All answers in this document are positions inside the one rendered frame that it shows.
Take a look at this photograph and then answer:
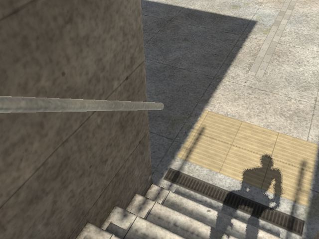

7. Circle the stairs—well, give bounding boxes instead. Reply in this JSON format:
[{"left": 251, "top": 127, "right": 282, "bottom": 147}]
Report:
[{"left": 76, "top": 184, "right": 283, "bottom": 239}]

